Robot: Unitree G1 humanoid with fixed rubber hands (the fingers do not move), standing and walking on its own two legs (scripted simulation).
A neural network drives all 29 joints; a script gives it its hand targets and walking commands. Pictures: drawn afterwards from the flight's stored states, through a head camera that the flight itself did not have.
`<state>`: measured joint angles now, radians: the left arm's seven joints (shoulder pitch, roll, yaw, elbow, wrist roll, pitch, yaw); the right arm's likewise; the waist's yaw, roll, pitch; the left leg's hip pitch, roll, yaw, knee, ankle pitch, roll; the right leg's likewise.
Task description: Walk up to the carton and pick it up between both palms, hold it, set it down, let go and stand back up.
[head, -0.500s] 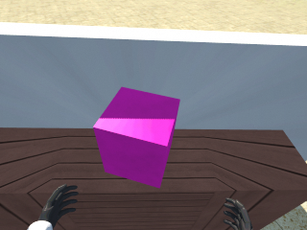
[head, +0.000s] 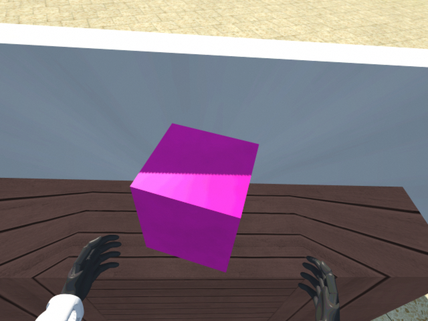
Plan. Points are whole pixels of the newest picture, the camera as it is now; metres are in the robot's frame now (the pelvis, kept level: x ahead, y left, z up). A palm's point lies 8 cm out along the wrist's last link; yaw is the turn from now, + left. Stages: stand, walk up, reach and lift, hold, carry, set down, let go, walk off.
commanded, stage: reach and lift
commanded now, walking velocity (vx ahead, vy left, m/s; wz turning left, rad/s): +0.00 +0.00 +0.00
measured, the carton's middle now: (199, 198) +0.41 +0.04 -0.04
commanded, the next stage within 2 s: none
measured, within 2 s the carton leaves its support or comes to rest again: neither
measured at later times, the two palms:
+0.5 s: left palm (87, 252) +0.25 +0.24 +0.01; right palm (312, 270) +0.23 -0.17 +0.01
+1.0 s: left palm (107, 193) +0.33 +0.21 +0.07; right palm (308, 218) +0.30 -0.16 +0.06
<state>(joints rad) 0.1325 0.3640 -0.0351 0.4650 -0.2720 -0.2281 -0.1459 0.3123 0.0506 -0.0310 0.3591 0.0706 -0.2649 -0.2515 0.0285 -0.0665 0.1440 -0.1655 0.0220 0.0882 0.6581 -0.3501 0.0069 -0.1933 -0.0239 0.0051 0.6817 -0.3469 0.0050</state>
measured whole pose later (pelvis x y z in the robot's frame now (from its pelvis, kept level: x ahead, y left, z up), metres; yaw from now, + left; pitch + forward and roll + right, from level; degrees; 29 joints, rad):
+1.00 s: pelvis -0.01 +0.00 +0.01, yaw +0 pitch -7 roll +1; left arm -0.36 0.37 0.00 0.51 -0.26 0.10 -0.11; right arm -0.26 0.04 -0.03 0.39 0.10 0.08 -0.32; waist -0.03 -0.07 0.14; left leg -0.17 0.02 0.09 0.57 -0.29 0.01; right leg -0.19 -0.02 0.00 0.60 -0.28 0.01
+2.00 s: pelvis +0.00 +0.01 +0.01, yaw +1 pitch +3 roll +0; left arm -0.84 0.37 -0.02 1.00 -0.21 0.05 -0.05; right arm -0.68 -0.08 -0.03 0.80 0.20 0.04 -0.26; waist -0.12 -0.07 0.03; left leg -0.37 0.02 0.08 0.59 -0.28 0.01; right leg -0.38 -0.02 0.00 0.57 -0.25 0.02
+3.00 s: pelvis +0.00 +0.05 -0.02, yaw +1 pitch +26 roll -7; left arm -0.78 0.23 -0.06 1.14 -0.02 -0.33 -0.01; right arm -0.71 -0.04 -0.10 1.22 0.14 -0.50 -0.17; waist -0.15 0.03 -0.27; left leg -0.96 0.03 0.00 0.87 -0.36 0.01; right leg -0.84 -0.01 -0.07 0.65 -0.25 0.04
